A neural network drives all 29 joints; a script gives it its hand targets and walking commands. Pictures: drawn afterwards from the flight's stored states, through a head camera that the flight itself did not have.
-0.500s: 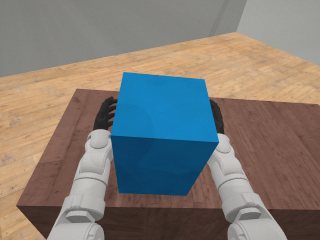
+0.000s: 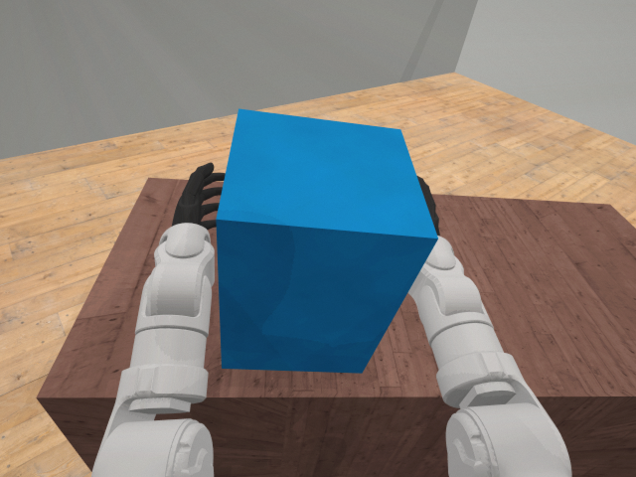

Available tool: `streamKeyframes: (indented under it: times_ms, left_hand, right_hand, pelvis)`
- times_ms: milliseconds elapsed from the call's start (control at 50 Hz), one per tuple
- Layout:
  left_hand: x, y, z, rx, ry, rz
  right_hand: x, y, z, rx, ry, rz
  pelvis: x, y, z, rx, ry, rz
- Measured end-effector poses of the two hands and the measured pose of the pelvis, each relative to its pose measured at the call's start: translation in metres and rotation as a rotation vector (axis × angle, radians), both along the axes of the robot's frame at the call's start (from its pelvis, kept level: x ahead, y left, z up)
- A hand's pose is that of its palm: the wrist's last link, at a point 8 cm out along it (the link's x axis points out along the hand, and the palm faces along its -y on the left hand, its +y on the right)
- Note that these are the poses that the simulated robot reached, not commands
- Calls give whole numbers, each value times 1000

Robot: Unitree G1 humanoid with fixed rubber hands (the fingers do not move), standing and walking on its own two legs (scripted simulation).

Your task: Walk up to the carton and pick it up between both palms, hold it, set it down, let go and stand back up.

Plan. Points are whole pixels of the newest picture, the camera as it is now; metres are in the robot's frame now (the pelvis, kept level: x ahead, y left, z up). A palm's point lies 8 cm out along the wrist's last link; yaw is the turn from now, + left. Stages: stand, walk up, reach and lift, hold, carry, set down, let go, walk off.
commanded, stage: reach and lift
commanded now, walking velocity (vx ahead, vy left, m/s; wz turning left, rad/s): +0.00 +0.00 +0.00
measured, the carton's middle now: (306, 254) +0.36 +0.01 +0.14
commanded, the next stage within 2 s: hold in 1.04 s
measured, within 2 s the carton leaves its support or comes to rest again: neither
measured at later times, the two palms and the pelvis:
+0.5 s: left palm (199, 211) +0.38 +0.14 +0.19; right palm (433, 212) +0.38 -0.15 +0.20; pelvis +0.01 -0.01 +0.00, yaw +0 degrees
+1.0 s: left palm (196, 198) +0.38 +0.14 +0.20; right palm (437, 201) +0.38 -0.15 +0.22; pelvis +0.01 +0.00 +0.00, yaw +0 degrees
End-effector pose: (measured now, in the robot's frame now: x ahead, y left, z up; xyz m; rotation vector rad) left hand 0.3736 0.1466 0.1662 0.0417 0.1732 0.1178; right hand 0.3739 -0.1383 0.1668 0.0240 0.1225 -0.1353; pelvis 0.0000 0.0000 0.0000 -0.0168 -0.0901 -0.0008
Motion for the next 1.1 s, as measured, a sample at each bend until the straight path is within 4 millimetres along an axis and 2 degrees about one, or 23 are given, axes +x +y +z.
streamKeyframes:
  times_ms: [200, 540, 1100]
  left_hand:
    - [7, -7, 17, -8, 7, -9]
    - [6, -9, 21, -17, -2, -8]
    - [5, -9, 41, -26, -7, -6]
  right_hand:
    - [5, -7, 23, 8, 5, -6]
    - [7, -9, 33, 34, -10, -1]
    - [7, -9, 54, 74, -15, -4]
  pelvis:
    - [0, -3, 0, 3, 0, 1]
    - [11, -6, 0, 2, -20, 5]
    - [13, -5, -1, 1, -13, 5]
